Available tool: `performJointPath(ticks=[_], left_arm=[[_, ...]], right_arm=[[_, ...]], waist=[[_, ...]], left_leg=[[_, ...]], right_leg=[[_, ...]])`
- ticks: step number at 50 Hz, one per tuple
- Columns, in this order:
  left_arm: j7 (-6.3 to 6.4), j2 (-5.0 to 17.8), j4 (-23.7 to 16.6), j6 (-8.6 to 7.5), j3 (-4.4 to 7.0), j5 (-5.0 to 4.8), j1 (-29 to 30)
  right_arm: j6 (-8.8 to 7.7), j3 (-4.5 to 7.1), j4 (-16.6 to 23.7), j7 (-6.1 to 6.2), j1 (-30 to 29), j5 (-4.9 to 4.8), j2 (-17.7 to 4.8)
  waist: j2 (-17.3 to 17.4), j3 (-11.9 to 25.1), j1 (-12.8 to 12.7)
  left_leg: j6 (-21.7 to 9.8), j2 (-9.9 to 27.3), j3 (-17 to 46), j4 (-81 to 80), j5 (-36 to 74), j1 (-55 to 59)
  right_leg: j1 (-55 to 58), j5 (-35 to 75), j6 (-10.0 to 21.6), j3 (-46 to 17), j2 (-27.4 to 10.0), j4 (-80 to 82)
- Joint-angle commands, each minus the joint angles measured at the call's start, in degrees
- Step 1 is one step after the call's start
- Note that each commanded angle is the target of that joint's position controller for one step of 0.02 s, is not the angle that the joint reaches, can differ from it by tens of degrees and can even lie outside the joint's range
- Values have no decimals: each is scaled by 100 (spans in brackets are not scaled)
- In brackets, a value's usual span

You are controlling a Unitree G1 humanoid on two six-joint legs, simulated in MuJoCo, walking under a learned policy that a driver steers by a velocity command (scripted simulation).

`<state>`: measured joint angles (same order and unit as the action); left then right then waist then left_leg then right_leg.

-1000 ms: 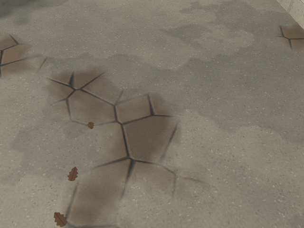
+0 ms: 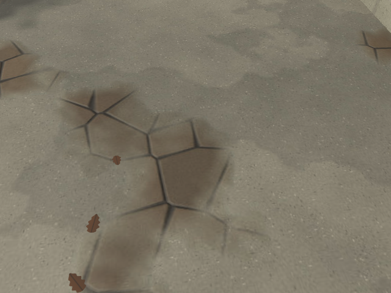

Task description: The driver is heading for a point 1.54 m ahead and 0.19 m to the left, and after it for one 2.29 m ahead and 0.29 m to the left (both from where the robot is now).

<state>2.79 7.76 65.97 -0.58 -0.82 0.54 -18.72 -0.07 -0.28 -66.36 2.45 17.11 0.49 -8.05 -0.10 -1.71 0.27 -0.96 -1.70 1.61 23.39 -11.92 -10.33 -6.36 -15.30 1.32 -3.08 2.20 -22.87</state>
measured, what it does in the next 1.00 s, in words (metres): walks ahead: right foot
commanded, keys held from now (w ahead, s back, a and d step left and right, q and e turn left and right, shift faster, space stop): no key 0.08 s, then w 0.92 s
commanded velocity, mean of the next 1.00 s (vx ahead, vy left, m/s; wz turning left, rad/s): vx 0.34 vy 0.00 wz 0.00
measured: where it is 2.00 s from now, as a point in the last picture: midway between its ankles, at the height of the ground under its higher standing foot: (195, 256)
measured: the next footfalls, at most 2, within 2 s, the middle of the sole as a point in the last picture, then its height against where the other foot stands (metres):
right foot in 0.82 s outside the picture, level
left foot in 1.34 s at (172, 238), level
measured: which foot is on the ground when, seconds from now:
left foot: down 0.00-0.84, up 0.86-1.00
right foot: down 0.00-0.38, up 0.40-0.80, down 0.82-1.00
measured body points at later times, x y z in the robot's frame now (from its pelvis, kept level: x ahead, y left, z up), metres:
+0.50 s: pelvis +0.10 +0.04 +0.00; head +0.11 +0.06 +0.45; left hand +0.08 +0.27 -0.17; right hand +0.06 -0.20 -0.15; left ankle +0.05 +0.11 -0.74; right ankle +0.02 -0.08 -0.67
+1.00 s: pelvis +0.37 +0.01 -0.01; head +0.39 +0.01 +0.44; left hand +0.39 +0.26 -0.15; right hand +0.40 -0.22 -0.16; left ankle +0.32 +0.14 -0.65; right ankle +0.40 -0.03 -0.74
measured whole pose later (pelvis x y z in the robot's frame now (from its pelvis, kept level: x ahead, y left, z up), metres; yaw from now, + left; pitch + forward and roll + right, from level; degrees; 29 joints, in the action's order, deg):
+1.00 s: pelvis +0.37 +0.01 -0.01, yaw +1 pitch -1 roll -1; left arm -0.2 11.5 59.5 -4.9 3.4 0.9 -16.4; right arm -4.3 2.2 -57.5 -0.5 16.7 1.9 -10.5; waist 1.2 -3.3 0.2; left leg -5.2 2.6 0.2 67.7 -16.3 -25.6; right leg -11.9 -10.4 7.4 7.2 5.8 -22.8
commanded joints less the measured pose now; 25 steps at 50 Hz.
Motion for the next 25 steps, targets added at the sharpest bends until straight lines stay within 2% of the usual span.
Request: performJointPath(ticks=[1, 4, 5, 8, 10, 11, 12, 13, 14, 16, 17, 18, 19, 20, 21, 22, 23, 24, 25], left_arm=[[14, 404, -13, -15, 61, 0, -497], [15, 391, -13, -17, 64, 1, -511], [12, 361, 1, -16, 56, 11, -557], [-12, 585, -72, 35, 170, 38, -591], [-39, 647, -130, 46, 223, 40, -785], [-39, 706, -98, 27, 258, 34, -1005], [-36, 837, -47, 2, 320, 37, -1209], [-41, 922, -54, -23, 373, 48, -1212], [-59, 944, -98, -57, 402, 61, -1154], [-90, 983, -189, -129, 439, 63, -901], [-98, 922, -264, -155, 436, 20, -658], [-107, 849, -374, -185, 428, -3, -371], [-131, 653, -528, -261, 374, 12, -99], [-201, 222, -782, -346, 264, -21, 12], [-241, 679, -866, -357, 364, 165, 117], [-293, 640, -856, -363, 373, 222, 202], [-341, 448, -831, -402, 329, 164, 192], [-385, 417, -830, -420, 337, 131, 215], [-417, 471, -842, -394, 365, 152, 224]], right_arm=[[-15, 62, 25, 14, 432, 0, -421], [-16, 65, 22, 15, 444, 0, -410], [-12, 55, 10, 12, 474, 7, -375], [33, 139, 119, -21, 413, 38, -514], [17, 143, 296, -76, 244, 79, -433], [-34, 118, 420, -108, 86, 98, -299], [-105, 92, 547, -144, -64, 141, -171], [-180, 100, 677, -171, -235, 187, -215], [-253, 133, 780, -200, -334, 175, -316], [-376, 169, 861, -268, -122, 117, -342], [-424, 184, 767, -283, 247, 62, -291], [-455, 224, 527, -274, 919, 5, -270], [-490, 323, 317, -227, 1636, 26, -520], [-488, 524, 173, -194, 2430, 42, -1247], [-400, 528, 65, -197, 2537, 33, -1179], [-389, 445, 285, -207, 1878, 73, -902], [-422, 410, 464, -221, 1405, 85, -816], [-462, 373, 554, -213, 1166, 83, -747], [-511, 317, 553, -201, 1116, 69, -624]], waist=[[-1, -309, 1], [-2, -315, 1], [-4, -202, -5], [-151, -463, -41], [-331, -897, -167], [-568, -1001, -272], [-873, -1021, -344], [-903, -1119, -367], [-778, -1098, -343], [-747, -1054, -98], [-674, -1007, 139], [-516, -882, 450], [88, -707, 752], [1675, -332, 969], [1305, -498, 793], [475, -835, 449], [205, -873, 268], [139, -827, 135], [197, -744, 59]], left_leg=[[-168, 576, 494, -328, 728, 95], [-167, 577, 491, -325, 734, 97], [-174, 530, 476, -371, 310, 140], [-351, 199, 328, -14, -1724, -306], [-433, 72, 299, 412, -2422, -1065], [-405, -26, 118, 837, -2183, -1449], [-356, -98, -214, 1380, -1620, -1754], [-337, 50, -378, 1672, -1242, -1926], [-344, 157, -353, 1791, -1198, -1950], [-400, 235, -389, 1338, -1261, -1474], [-422, 125, -498, 789, -1023, -682], [-426, -53, -509, 271, -757, 490], [-493, 377, 278, -259, -884, 1603], [-941, 1731, 2621, -1315, -2167, 2374], [-1185, 2294, 3522, -1488, -2210, 2033], [-1152, 2161, 3032, -1439, -2012, 1529], [-1091, 1956, 2512, -1512, -1458, 1190], [-1014, 1745, 2040, -1610, -989, 1047], [-940, 1562, 1643, -1641, -406, 1050]], right_leg=[[-439, 889, 171, -437, -590, 409], [-436, 895, 171, -434, -591, 408], [-401, 459, 185, -428, -551, 479], [-724, -1765, 437, -549, -391, 439], [-848, -2903, 711, -1086, -641, 638], [-629, -3172, 887, -1567, -932, 896], [-345, -3291, 1106, -2160, -1358, 1240], [-310, -3084, 1272, -2488, -1682, 1412], [-333, -2782, 1335, -2542, -1770, 1459], [-550, -2167, 1266, -2196, -1680, 1223], [-958, -1816, 1108, -1793, -1439, 991], [-1589, -1419, 913, -1354, -1098, 583], [-2343, -889, 689, -721, -650, -439], [-3287, -1027, 364, 407, 180, -2416], [-3682, -1504, 385, 375, 17, -3570], [-3744, -1046, 440, 190, -320, -4072], [-3602, -535, 426, 137, -480, -4130], [-3461, -195, 394, 164, -590, -4036], [-3379, 4, 337, 244, -632, -3925]])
